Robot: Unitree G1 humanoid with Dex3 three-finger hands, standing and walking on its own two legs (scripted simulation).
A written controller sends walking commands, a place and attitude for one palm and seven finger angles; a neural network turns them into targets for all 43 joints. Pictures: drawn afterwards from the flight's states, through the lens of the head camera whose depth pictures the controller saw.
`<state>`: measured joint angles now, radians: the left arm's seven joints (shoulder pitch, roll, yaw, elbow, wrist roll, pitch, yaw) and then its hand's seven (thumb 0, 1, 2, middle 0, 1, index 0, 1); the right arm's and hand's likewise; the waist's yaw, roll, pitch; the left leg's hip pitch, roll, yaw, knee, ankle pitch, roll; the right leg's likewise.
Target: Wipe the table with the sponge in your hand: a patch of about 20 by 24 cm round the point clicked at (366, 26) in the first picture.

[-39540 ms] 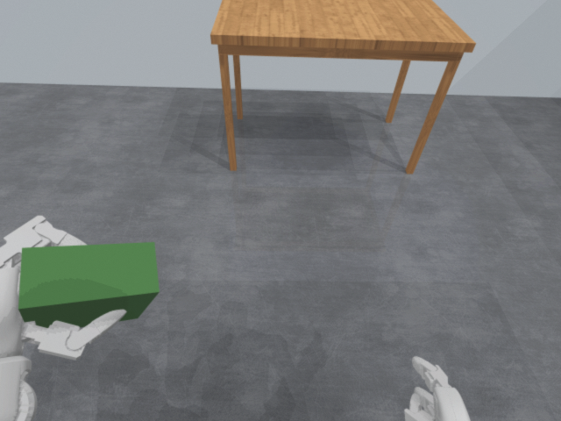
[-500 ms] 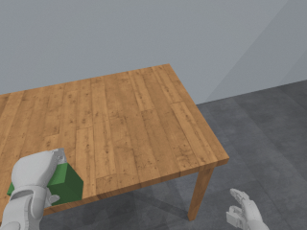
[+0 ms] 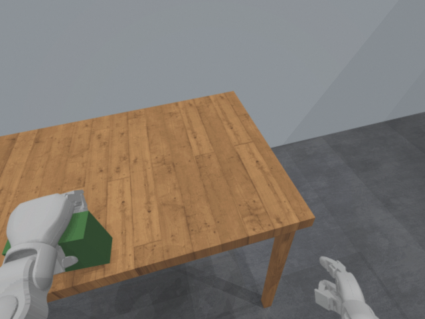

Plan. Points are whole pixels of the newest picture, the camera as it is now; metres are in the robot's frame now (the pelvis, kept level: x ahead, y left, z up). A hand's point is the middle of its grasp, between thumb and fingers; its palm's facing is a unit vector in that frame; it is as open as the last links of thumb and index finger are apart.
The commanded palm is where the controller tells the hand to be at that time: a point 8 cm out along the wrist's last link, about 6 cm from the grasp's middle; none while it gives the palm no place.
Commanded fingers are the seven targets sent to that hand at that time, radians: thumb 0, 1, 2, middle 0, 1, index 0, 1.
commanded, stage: lift the sponge slowly off the table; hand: left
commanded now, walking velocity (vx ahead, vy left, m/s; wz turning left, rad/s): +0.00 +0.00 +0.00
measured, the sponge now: (69, 248) +0.20 +0.31 +0.04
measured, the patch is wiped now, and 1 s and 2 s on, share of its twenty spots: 1.00 1.00 1.00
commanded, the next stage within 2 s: bring the sponge back beside the body in 1.06 s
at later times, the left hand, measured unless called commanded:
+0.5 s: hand (50, 220) +0.21 +0.31 +0.12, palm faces +0.05 -0.06 -1.00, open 9.2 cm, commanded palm +0.18 +0.31 +0.18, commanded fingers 0.00 0.10 1.30 -1.20 -1.60 -1.20 -1.60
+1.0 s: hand (47, 204) +0.22 +0.31 +0.15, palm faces +0.09 -0.07 -0.99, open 9.2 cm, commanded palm +0.19 +0.31 +0.21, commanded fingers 0.00 0.10 1.30 -1.20 -1.60 -1.20 -1.60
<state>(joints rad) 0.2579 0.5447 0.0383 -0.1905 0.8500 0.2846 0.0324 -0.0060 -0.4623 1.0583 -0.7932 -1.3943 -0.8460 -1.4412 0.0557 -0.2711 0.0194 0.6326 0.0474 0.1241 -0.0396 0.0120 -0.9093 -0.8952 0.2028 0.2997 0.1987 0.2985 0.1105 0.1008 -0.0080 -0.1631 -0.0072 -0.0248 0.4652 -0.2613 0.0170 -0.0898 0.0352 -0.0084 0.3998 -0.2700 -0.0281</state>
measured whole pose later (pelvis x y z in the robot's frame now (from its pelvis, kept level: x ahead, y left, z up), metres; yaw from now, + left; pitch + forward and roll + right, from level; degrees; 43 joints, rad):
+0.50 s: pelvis -0.01 -0.01 +0.00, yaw +0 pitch -3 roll -1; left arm 0.19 0.61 0.07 -0.22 0.81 0.34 -0.04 -0.01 -0.46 1.06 -0.79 -1.39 -0.85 -1.44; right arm 0.03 -0.28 0.04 0.63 0.06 0.13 -0.05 0.01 -0.91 -0.90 0.20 0.30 0.20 0.30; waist 0.11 0.11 0.00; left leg -0.15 -0.01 -0.03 0.44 -0.24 0.01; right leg -0.08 0.04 -0.01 0.39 -0.26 -0.03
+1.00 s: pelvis -0.01 +0.00 +0.00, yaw +1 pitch -3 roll -1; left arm 0.11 0.63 0.07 -0.27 0.78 0.41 -0.11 -0.01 -0.46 1.06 -0.79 -1.40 -0.85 -1.44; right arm 0.02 -0.29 0.05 0.62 0.06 0.12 -0.04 0.01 -0.91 -0.90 0.20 0.30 0.20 0.30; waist 0.12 0.13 0.00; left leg -0.16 -0.01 -0.03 0.43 -0.23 0.01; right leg -0.09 0.03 -0.02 0.39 -0.25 -0.03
